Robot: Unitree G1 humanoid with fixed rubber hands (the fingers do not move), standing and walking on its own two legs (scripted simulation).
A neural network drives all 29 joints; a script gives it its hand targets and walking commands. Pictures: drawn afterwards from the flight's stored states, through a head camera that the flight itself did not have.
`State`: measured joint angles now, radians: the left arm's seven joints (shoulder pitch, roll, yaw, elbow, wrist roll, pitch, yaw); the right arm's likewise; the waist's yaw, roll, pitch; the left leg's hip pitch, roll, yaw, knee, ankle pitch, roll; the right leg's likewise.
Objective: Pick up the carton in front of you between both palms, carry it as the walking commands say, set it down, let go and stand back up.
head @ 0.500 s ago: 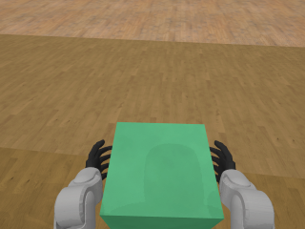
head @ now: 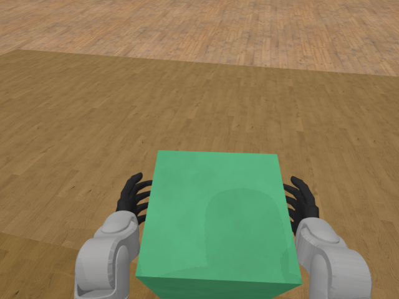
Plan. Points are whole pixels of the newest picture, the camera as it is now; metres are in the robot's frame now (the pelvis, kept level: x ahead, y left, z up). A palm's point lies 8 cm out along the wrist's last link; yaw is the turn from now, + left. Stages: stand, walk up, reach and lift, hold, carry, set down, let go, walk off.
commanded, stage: carry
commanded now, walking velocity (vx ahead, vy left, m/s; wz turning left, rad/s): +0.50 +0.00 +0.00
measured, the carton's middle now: (213, 232) +0.25 +0.00 +0.03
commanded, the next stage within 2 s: none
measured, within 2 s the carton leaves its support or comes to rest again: neither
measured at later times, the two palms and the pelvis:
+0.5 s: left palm (159, 88) +0.68 +0.16 +0.09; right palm (258, 88) +0.66 -0.14 +0.10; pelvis +0.33 +0.03 -0.01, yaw -2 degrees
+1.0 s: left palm (173, 52) +1.01 +0.16 +0.06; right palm (245, 50) +1.02 -0.14 +0.06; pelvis +0.68 +0.00 -0.04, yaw +0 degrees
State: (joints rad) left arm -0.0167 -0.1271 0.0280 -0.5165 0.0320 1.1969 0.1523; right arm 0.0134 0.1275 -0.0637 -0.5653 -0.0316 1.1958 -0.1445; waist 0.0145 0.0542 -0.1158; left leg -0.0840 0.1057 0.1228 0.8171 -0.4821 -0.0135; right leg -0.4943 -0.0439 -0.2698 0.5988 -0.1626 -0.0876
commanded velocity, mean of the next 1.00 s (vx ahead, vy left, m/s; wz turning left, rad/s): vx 0.50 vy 0.00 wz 0.00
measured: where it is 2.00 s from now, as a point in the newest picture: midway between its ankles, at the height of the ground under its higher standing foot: (210, 157)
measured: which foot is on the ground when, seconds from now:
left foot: up 0.00-0.40, down 0.42-0.90, up 0.92-1.00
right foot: down 0.00-0.44, up 0.46-0.86, down 0.88-1.00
